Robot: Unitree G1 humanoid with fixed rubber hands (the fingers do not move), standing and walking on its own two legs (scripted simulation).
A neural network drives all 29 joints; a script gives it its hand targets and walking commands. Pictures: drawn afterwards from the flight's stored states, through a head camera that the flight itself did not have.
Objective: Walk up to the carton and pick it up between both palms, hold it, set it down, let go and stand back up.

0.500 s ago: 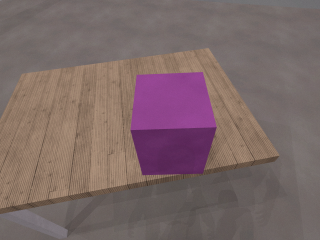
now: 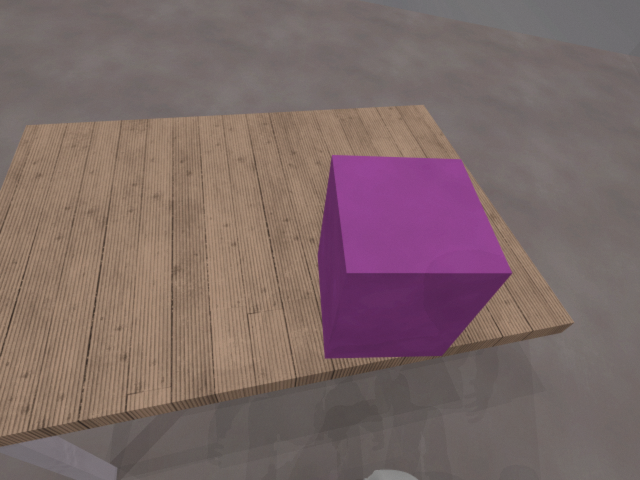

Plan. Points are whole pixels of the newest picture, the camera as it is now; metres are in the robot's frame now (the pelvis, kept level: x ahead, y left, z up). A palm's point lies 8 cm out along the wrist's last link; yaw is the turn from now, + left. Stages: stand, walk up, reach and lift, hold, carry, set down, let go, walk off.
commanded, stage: walk up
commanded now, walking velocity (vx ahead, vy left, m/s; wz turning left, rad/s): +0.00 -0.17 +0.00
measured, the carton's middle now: (390, 262) +0.43 -0.09 -0.01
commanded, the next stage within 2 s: stand in 1.98 s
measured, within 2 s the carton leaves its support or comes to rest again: neither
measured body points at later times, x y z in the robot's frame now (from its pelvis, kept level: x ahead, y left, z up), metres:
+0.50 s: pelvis -0.01 -0.14 +0.00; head +0.00 -0.19 +0.45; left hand +0.06 +0.10 -0.12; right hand -0.04 -0.38 -0.17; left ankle -0.01 +0.05 -0.70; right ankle -0.02 -0.22 -0.75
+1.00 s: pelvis -0.03 -0.15 +0.00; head -0.01 -0.17 +0.45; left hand -0.04 +0.07 -0.15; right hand -0.04 -0.39 -0.17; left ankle -0.08 +0.00 -0.70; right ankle -0.02 -0.22 -0.75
